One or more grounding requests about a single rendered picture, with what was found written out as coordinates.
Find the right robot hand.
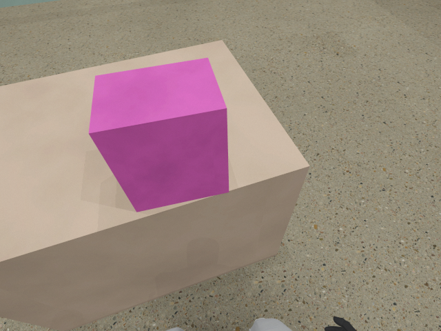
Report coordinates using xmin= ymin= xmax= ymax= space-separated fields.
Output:
xmin=325 ymin=317 xmax=357 ymax=331

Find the pedestal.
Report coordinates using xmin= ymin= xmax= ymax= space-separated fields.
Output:
xmin=0 ymin=40 xmax=310 ymax=331

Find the carton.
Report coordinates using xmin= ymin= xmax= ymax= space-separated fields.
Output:
xmin=89 ymin=58 xmax=229 ymax=212

